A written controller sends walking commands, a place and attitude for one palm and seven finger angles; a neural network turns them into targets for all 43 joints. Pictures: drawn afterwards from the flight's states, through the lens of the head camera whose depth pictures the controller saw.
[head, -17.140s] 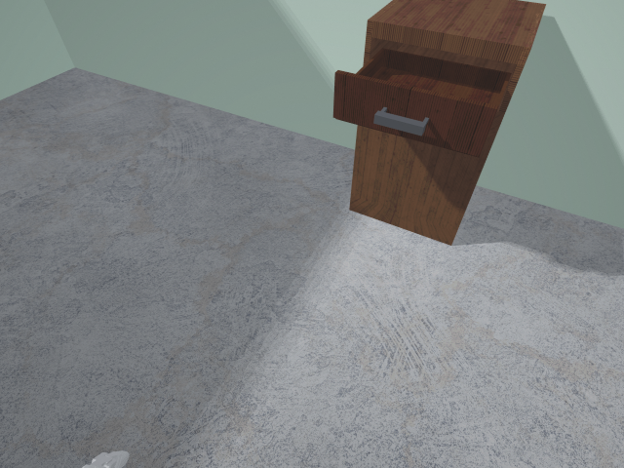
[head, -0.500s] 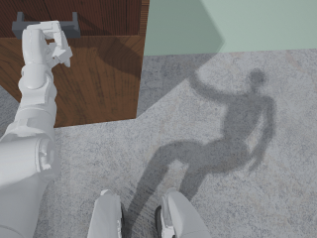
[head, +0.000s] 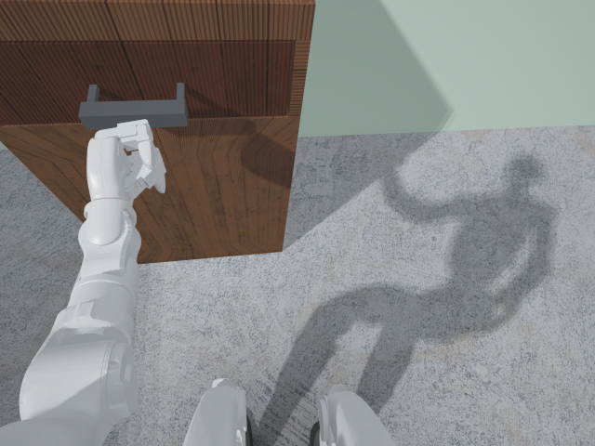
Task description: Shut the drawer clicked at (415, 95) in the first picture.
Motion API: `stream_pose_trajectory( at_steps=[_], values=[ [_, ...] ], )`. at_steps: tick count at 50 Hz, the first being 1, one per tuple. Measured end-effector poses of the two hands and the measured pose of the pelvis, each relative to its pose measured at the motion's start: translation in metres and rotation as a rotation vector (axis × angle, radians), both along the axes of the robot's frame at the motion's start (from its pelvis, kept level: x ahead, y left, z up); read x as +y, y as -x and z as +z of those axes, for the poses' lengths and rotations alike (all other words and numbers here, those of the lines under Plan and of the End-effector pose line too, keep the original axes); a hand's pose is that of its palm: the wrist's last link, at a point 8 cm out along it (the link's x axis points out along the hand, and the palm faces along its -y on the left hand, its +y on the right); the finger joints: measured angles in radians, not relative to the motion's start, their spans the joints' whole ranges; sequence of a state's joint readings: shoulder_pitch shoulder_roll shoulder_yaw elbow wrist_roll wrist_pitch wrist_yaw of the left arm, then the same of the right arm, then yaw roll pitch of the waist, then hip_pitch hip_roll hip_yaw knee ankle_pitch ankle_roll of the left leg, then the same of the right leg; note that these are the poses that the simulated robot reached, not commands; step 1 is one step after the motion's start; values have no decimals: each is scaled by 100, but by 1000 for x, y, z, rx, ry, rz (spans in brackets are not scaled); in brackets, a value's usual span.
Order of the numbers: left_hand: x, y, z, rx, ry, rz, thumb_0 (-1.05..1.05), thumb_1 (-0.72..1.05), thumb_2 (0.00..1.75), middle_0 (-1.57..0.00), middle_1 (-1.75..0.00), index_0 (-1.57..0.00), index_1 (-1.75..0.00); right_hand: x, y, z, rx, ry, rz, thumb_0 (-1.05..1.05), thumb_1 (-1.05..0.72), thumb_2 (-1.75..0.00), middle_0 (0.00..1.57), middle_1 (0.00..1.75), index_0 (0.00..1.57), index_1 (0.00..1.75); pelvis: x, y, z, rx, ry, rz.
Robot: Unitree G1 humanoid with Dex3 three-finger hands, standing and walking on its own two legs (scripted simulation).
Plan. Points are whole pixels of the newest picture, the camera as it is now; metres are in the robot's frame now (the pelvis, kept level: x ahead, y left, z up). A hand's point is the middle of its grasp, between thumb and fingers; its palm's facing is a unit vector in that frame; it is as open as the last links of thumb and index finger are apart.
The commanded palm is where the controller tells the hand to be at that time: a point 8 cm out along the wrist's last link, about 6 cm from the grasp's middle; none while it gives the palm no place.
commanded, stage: draw the hand back to the body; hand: left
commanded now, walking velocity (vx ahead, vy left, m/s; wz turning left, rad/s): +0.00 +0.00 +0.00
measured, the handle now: (137, 102) +0.58 +0.21 +0.04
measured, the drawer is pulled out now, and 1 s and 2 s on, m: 0.00 0.00 0.00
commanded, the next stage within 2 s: step back with the hand held close in 1.36 s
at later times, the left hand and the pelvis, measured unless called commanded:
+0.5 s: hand (91, 226) +0.33 +0.19 +0.14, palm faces +0.06 -1.00 -0.02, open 3.3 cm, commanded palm +0.30 +0.24 +0.15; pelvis +0.02 -0.01 +0.06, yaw +3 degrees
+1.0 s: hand out of the picture +0.23 +0.22 +0.22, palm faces +0.35 -0.89 -0.31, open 3.3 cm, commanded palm +0.18 +0.26 +0.25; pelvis +0.02 -0.01 +0.10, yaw +2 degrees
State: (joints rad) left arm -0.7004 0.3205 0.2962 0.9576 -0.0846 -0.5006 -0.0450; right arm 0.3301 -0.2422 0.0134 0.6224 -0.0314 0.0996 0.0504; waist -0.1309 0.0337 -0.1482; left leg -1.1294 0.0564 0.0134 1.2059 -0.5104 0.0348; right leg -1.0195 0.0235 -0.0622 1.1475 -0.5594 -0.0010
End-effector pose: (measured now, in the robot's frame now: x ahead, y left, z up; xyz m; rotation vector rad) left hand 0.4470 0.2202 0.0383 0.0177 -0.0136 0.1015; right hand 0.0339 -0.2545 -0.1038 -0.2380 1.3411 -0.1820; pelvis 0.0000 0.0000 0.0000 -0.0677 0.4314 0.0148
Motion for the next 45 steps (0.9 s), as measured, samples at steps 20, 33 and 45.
stream_pose_trajectory(
  at_steps=[20,33,45],
  values=[
    [25,111,81,-21,-14,16,2,90,90,-140,-160,-140,-160,4,-113,65,-367,-51,88,1,-90,-89,20,30,20,30,-12,-21,51,-194,-28,26],
    [21,181,134,58,-209,79,2,90,90,-140,-160,-140,-160,16,-150,108,-574,-49,105,1,-90,-89,20,30,20,30,-11,-14,79,-350,-57,16],
    [36,239,186,1,-280,226,2,89,90,-140,-160,-140,-160,36,-172,131,-653,-84,194,1,-90,-89,20,30,20,30,-13,-17,98,-466,-70,26]
  ],
)
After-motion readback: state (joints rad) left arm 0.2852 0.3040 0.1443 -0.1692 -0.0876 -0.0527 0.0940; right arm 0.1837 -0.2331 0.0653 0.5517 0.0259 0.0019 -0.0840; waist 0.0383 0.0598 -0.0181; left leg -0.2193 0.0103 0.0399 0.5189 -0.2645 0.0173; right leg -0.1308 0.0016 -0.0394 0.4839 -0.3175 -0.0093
